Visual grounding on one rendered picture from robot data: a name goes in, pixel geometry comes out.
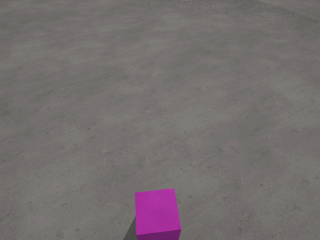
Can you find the carton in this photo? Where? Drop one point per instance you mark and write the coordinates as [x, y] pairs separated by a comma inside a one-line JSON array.
[[157, 216]]

